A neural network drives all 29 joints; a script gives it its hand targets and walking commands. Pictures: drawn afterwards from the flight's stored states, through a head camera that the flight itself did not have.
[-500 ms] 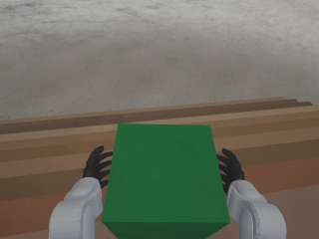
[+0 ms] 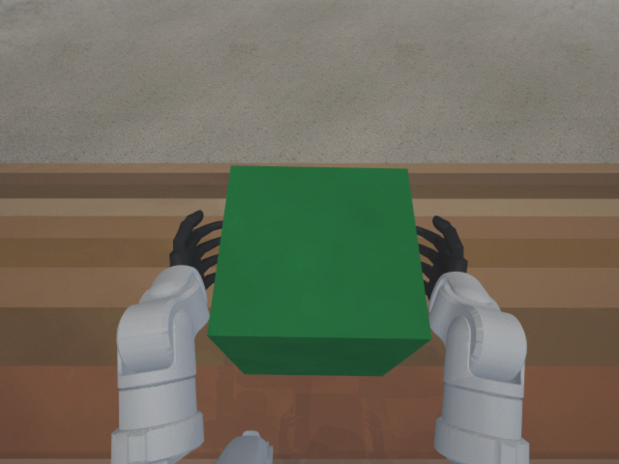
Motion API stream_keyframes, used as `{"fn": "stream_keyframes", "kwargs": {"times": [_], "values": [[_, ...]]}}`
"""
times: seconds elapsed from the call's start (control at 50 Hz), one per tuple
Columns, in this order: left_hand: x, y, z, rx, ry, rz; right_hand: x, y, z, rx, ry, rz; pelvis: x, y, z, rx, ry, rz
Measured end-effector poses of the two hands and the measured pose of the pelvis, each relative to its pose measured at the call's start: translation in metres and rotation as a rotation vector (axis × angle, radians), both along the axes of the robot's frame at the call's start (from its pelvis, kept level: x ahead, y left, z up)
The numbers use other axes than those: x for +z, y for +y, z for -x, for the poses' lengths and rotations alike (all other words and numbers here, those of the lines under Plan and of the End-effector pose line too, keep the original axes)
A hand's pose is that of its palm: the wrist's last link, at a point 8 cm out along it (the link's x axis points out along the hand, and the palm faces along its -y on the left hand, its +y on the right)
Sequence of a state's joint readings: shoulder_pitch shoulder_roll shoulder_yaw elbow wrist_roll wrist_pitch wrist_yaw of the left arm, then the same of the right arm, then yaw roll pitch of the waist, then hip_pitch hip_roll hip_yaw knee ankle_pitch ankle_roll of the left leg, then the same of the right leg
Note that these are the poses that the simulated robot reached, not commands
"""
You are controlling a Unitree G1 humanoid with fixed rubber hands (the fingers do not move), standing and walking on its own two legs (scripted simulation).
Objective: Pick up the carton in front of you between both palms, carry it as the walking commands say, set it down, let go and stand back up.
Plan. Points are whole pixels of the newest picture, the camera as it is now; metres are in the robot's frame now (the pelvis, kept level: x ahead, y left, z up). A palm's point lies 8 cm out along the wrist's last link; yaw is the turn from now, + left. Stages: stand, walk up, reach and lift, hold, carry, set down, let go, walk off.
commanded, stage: carry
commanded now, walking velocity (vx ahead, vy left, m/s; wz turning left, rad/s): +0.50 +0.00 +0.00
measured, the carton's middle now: (315, 284) +0.36 +0.02 +0.00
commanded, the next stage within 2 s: none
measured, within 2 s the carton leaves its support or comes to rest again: neither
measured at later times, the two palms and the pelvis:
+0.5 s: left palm (254, 110) +0.65 +0.14 +0.05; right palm (435, 129) +0.62 -0.16 +0.06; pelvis +0.31 +0.03 -0.04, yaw -3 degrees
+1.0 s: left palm (240, 149) +0.96 +0.27 -0.32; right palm (339, 144) +1.00 -0.03 -0.32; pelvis +0.65 +0.07 -0.38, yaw +13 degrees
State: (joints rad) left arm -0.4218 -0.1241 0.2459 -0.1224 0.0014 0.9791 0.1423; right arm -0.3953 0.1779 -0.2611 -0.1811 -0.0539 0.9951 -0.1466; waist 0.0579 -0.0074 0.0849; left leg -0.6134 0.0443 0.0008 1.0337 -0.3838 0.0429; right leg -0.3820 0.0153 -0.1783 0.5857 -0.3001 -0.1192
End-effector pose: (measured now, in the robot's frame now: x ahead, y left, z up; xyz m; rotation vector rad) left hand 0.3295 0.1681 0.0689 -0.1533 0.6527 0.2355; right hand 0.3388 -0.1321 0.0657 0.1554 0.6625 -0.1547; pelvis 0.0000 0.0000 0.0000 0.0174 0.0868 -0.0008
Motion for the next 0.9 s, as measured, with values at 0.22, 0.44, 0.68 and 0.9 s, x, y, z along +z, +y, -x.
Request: {"fn": "stream_keyframes", "kwargs": {"times": [0.22, 0.44, 0.68, 0.9], "values": [[0.016, -0.003, -0.134, -0.103, -0.139, 0.001, 0.024, -0.002, -0.109, -0.052, -0.137, 0.073, -0.031, 0.023, -0.146, -0.050, -0.005, -0.005], [-0.007, -0.034, -0.277, -0.202, 0.024, -0.010, 0.001, -0.030, -0.219, -0.165, 0.029, 0.065, -0.019, 0.037, -0.272, -0.053, -0.029, 0.013], [-0.130, 0.037, -0.427, 0.034, -0.139, -0.078, -0.137, 0.028, -0.445, 0.035, -0.114, 0.130, -0.193, 0.020, -0.437, 0.019, -0.080, 0.161], [-0.311, 0.092, -0.558, 0.158, -0.120, 0.075, -0.293, 0.097, -0.604, 0.141, -0.118, 0.033, -0.336, 0.042, -0.588, 0.201, -0.076, 0.090]]}}
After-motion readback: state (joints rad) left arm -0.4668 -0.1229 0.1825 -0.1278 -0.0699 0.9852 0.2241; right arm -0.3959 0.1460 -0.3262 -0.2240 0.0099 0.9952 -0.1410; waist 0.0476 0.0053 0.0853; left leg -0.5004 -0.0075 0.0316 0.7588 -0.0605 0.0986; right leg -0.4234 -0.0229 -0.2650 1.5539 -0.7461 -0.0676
